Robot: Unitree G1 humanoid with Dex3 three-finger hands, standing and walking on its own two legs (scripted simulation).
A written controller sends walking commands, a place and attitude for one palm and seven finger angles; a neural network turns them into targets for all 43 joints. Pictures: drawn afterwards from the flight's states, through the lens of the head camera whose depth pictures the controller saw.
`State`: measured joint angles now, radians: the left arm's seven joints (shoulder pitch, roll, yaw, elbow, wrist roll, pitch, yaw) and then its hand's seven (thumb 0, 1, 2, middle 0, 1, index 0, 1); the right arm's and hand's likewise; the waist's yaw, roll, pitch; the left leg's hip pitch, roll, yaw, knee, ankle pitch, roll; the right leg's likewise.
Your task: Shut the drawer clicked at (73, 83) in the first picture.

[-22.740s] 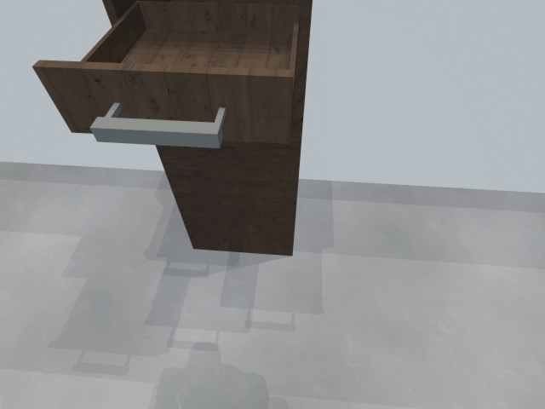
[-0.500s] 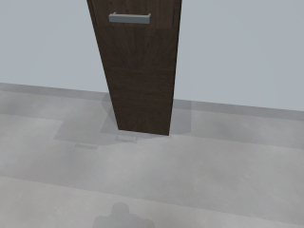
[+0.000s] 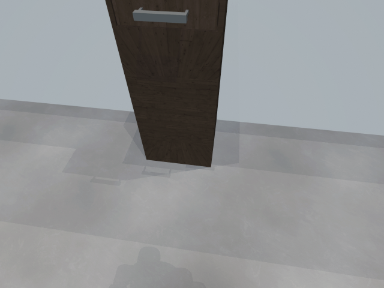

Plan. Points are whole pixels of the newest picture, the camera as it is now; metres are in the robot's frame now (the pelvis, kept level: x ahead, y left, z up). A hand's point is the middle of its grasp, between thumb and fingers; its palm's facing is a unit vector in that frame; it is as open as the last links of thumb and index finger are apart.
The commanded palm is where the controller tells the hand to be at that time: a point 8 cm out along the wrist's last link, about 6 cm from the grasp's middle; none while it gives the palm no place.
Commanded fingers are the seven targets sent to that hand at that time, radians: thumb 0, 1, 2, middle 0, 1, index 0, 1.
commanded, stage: look to check the result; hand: left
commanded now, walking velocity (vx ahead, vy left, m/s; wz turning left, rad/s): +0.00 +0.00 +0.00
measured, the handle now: (161, 13) +0.94 +0.15 +0.16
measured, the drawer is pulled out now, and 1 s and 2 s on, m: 0.00 0.00 0.00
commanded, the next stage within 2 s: stand and wait in 0.28 s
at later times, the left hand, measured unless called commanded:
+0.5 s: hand out of the picture +0.09 +0.22 -0.16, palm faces +0.00 -0.95 -0.31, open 7.4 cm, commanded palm none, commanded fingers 0.00 0.90 0.90 -0.20 -0.30 -0.20 -0.30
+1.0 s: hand out of the picture +0.12 +0.22 -0.15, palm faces -0.01 -0.94 -0.33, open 7.4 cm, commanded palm none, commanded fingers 0.00 0.90 0.90 -0.20 -0.30 -0.20 -0.30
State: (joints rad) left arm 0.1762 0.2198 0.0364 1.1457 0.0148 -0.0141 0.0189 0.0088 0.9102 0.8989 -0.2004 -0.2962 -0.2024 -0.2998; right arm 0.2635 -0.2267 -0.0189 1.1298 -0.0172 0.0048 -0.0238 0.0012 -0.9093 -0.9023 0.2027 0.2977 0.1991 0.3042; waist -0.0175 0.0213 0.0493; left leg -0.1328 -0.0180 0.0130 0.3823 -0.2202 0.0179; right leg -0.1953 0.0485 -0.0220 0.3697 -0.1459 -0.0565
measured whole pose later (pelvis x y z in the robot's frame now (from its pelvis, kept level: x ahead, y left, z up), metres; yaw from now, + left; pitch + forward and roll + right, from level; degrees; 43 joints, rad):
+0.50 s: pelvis +0.02 +0.00 +0.00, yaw +0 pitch -1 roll +0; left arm 0.11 0.26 0.03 1.14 0.02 -0.02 0.01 0.01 0.91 0.90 -0.20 -0.30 -0.20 -0.30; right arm 0.14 -0.29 -0.01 1.12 -0.01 0.00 -0.02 0.00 -0.91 -0.90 0.20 0.30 0.20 0.30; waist -0.01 0.02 0.05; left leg -0.09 -0.02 0.01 0.33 -0.22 0.01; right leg -0.16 0.05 -0.03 0.34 -0.17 -0.06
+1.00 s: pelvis +0.03 -0.01 +0.00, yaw +0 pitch -1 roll +0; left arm 0.09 0.29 0.02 1.13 0.01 -0.03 0.01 0.01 0.91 0.90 -0.20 -0.30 -0.20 -0.30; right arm 0.14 -0.31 -0.01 1.12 -0.01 0.01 -0.01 0.00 -0.91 -0.90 0.20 0.30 0.20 0.30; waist -0.02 0.03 0.05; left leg -0.06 0.00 0.01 0.30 -0.23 0.00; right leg -0.13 0.07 -0.02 0.31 -0.16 -0.07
